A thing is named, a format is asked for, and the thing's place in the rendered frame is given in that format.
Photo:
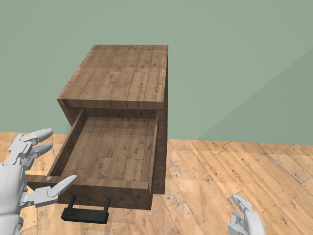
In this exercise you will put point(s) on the cabinet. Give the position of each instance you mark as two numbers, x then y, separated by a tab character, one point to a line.
123	76

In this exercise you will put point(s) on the left robot hand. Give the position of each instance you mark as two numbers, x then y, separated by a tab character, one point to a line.
13	179

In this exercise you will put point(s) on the left robot forearm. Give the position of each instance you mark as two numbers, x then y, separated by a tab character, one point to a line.
10	224

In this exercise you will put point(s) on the right robot hand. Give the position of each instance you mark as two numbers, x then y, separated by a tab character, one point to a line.
249	224

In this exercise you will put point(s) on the drawer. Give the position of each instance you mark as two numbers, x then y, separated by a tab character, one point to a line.
113	152

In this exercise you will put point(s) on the handle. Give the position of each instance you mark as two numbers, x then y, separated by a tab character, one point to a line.
86	215

